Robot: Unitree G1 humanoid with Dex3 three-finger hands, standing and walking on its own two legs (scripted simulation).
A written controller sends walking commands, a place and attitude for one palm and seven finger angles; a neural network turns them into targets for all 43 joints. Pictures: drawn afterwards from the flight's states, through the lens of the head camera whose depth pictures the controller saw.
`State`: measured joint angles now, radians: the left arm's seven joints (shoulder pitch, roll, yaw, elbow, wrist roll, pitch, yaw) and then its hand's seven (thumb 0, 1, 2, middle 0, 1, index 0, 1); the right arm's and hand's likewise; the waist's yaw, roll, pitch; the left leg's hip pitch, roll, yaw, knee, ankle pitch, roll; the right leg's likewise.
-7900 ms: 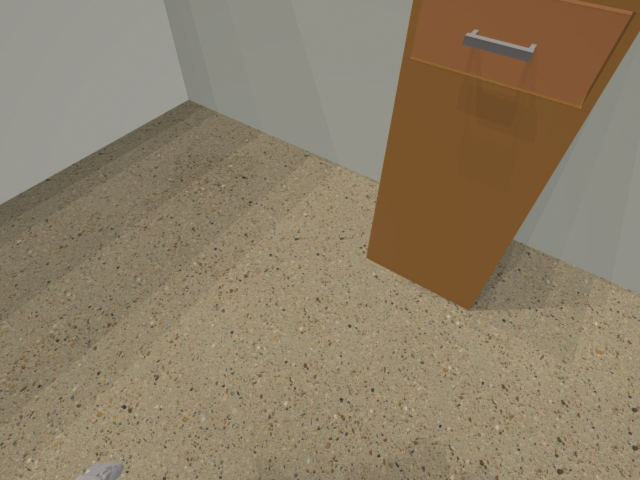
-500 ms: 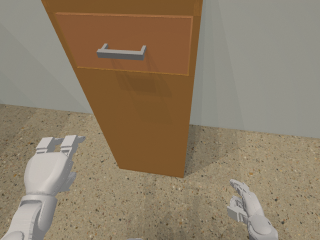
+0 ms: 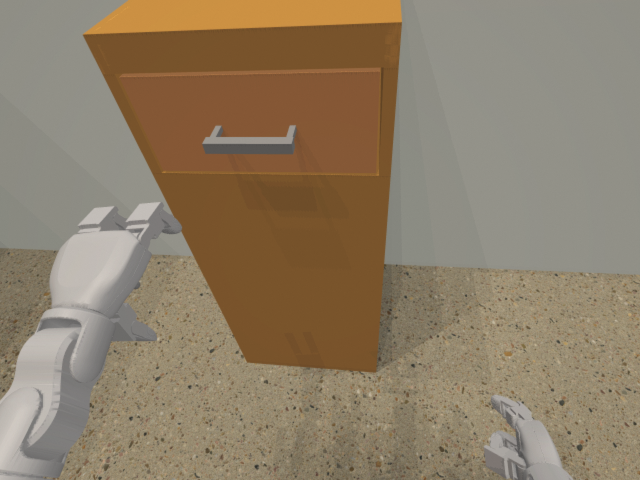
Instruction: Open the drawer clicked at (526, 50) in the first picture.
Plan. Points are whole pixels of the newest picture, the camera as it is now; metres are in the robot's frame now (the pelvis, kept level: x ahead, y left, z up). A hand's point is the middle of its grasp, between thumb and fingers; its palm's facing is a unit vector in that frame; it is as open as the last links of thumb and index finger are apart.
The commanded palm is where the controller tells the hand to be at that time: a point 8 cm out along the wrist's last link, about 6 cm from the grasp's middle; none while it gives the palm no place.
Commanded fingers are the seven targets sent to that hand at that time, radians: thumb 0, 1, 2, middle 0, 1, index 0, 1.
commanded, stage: raise the hand with hooked fingers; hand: left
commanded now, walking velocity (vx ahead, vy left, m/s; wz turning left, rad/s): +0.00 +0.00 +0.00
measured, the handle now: (251, 138) +0.56 +0.18 +0.14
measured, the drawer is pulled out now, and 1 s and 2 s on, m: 0.00 0.00 0.00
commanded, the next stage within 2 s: move the hooked fingers above the handle in 0.74 s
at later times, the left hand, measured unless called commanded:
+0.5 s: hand (88, 215) +0.30 +0.27 +0.22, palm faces +0.13 -0.04 -0.99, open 13.9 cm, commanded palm +0.25 +0.26 +0.28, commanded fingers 0.00 -0.50 0.30 -0.30 -1.20 -0.30 -1.20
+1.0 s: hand (127, 230) +0.30 +0.24 +0.20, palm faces +0.08 -0.03 -1.00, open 13.9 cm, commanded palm +0.27 +0.24 +0.28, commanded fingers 0.00 -0.50 0.30 -0.30 -1.20 -0.30 -1.20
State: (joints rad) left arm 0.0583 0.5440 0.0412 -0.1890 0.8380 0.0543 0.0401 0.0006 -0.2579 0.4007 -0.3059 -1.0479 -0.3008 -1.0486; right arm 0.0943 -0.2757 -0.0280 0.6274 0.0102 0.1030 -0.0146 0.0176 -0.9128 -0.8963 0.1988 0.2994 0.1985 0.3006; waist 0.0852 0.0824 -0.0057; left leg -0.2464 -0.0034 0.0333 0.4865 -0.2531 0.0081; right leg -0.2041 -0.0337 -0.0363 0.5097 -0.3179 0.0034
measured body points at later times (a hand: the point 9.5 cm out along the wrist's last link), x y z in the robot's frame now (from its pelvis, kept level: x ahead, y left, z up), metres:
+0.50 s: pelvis -0.03 +0.02 +0.01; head -0.02 -0.02 +0.45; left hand +0.29 +0.27 +0.27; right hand +0.19 -0.18 -0.10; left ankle +0.00 +0.12 -0.74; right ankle -0.03 -0.12 -0.74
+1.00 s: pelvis -0.03 -0.01 +0.00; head -0.03 -0.05 +0.45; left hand +0.29 +0.24 +0.26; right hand +0.19 -0.21 -0.10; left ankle +0.00 +0.12 -0.74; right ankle -0.03 -0.12 -0.74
